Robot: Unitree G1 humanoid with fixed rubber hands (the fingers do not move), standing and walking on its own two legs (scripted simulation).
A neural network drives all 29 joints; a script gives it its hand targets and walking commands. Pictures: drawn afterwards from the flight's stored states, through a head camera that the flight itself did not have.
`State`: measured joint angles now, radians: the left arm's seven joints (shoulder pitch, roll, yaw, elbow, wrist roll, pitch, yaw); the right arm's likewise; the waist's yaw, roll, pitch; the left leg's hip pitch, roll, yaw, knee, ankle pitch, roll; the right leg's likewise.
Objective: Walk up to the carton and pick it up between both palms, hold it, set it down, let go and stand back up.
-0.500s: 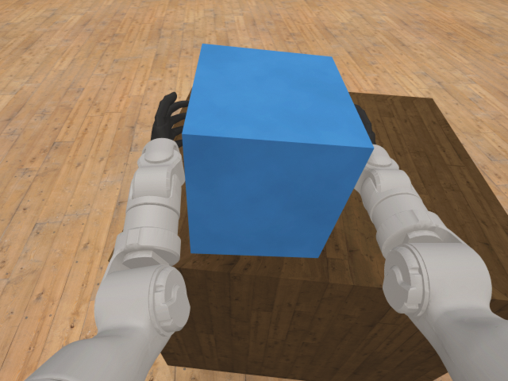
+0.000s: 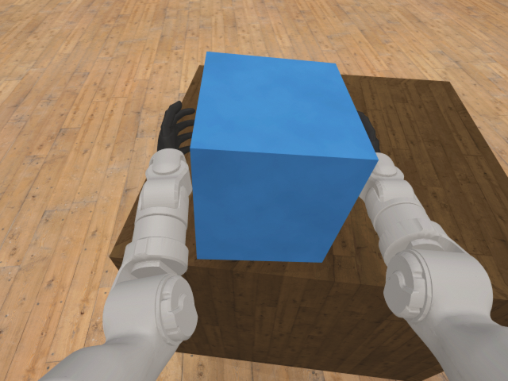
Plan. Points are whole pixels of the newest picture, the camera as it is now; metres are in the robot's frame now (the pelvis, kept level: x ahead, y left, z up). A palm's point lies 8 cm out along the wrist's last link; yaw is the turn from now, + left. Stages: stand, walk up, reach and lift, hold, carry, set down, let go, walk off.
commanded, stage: set down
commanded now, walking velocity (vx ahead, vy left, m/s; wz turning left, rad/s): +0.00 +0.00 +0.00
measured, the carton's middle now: (266, 160) +0.44 +0.03 +0.11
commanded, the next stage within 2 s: none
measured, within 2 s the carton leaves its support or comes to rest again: rests again in 0.84 s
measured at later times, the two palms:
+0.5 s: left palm (175, 166) +0.41 +0.18 +0.12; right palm (360, 167) +0.44 -0.13 +0.11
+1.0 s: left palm (172, 175) +0.40 +0.19 +0.10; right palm (357, 169) +0.44 -0.12 +0.10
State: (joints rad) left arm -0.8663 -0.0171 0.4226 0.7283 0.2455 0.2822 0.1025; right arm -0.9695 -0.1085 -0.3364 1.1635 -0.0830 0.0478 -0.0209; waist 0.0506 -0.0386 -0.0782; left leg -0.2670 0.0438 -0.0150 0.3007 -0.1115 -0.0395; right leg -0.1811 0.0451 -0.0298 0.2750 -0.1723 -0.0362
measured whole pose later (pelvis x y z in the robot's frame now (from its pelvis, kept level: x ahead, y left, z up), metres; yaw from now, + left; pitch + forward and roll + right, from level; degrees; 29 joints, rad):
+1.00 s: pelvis +0.00 +0.00 +0.00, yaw -1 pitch +8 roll +0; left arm -0.80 -0.08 0.49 0.73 0.32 0.14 0.09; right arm -0.93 -0.07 -0.53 1.13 -0.28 -0.06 0.06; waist 0.08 -0.06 -0.08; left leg -0.34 0.04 0.01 0.28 -0.09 -0.03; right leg -0.28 0.04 -0.01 0.30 -0.17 -0.03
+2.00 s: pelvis +0.01 +0.01 +0.00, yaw -1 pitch +5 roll +0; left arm -0.72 -0.14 0.57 0.63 0.42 0.14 0.03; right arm -0.86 0.01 -0.64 1.00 -0.41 -0.08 0.13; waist 0.07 -0.06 -0.03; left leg -0.25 0.03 0.01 0.27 -0.11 -0.03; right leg -0.20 0.03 -0.01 0.30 -0.19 -0.03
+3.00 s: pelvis -0.03 +0.00 -0.01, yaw -3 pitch +17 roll -1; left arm -0.97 0.15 0.12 0.82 -0.15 0.27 0.23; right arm -1.16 -0.44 0.08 1.22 0.39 0.10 0.02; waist 0.15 0.01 -0.19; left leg -0.61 0.08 0.02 0.42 -0.11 -0.04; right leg -0.54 0.07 -0.01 0.39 -0.15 -0.04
